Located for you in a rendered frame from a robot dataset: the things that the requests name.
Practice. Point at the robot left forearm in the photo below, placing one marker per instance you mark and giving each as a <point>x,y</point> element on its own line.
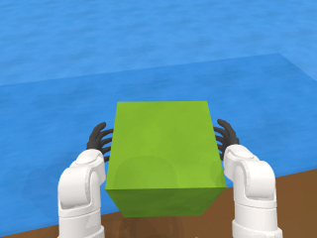
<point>79,198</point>

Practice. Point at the carton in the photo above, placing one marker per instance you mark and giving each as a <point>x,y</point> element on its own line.
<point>164,159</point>

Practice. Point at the robot left hand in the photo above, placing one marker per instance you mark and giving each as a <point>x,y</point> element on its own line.
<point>95,142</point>

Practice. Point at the robot right forearm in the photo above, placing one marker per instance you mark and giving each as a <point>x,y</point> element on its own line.
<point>254,193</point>

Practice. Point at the robot right hand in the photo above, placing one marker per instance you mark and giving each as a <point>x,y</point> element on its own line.
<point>229,137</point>

